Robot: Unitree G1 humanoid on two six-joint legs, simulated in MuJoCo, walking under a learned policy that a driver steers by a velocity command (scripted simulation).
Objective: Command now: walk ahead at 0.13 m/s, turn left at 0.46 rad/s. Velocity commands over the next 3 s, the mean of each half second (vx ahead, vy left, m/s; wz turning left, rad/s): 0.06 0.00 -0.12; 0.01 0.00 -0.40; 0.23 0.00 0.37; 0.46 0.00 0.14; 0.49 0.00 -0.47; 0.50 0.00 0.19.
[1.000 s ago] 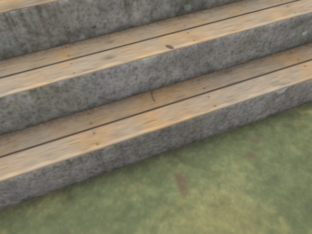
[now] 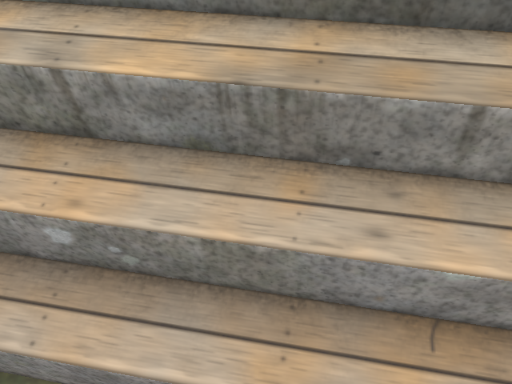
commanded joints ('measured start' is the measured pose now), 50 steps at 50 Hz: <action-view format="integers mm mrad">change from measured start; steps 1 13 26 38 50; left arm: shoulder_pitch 78 62 6 -73 -39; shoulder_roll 140 169 94 214 104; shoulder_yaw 41 64 66 95 33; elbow -16 7 -69 -146 -91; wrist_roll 3 -36 -39 -22 6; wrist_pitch -5 28 48 39 33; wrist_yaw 4 -4 -34 -6 -25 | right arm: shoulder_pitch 87 -152 -131 -133 -91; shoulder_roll -38 -117 -146 -80 -31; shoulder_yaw -8 12 -27 -20 17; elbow -50 -64 -66 -85 -56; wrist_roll -3 12 36 18 32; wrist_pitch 17 -13 -12 -29 -57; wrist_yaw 12 -53 -93 -78 -34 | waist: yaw -1 41 7 6 33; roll -167 148 97 -140 -175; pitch -156 -59 -185 -190 -119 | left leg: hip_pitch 44 114 406 -141 272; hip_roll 29 322 402 72 95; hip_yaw -2 -137 -2 -14 33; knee -25 -946 -817 -16 -773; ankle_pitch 36 173 755 126 270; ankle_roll -20 238 263 -56 5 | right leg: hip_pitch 101 59 -81 146 32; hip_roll -257 -2 -12 -180 -122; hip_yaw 134 60 36 355 355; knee -137 350 271 -97 -128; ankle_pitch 513 -322 -265 313 -200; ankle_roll -195 71 100 -182 -136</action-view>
